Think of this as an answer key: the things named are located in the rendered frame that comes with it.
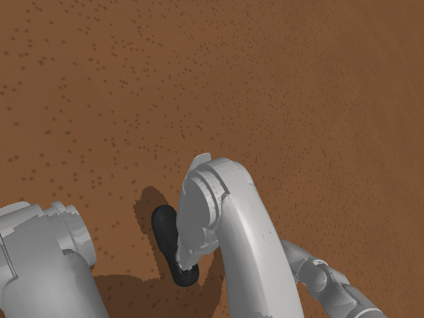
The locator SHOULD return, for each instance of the right robot hand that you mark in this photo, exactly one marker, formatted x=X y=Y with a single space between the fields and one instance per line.
x=296 y=257

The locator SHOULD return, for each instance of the right robot foot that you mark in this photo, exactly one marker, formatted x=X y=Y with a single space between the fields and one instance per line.
x=164 y=227

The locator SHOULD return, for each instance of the right robot arm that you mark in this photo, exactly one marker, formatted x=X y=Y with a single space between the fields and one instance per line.
x=332 y=289

